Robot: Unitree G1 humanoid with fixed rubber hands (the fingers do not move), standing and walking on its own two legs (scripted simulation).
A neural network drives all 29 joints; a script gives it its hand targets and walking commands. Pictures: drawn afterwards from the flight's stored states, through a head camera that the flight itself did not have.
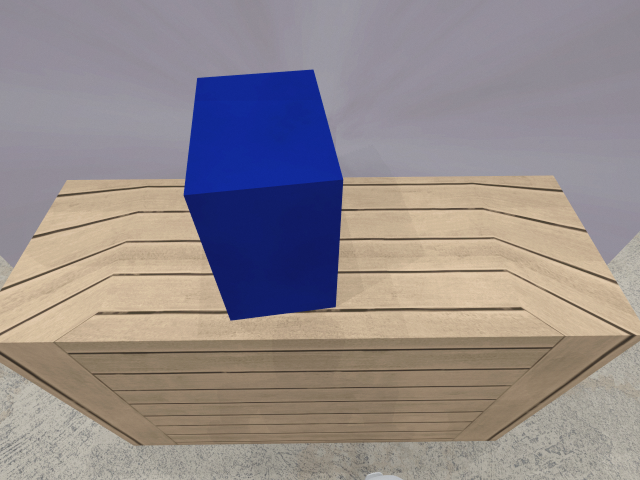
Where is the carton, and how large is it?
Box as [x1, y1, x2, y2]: [184, 69, 342, 320]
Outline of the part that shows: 313,69 197,78 184,187 184,197 230,320 335,306 342,177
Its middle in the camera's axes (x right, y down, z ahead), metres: -0.07 -0.06 +0.59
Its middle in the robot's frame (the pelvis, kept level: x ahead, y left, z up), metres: +0.49 +0.09 +0.06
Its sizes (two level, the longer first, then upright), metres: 0.240 0.166 0.270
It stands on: a pedestal, 0.67 m high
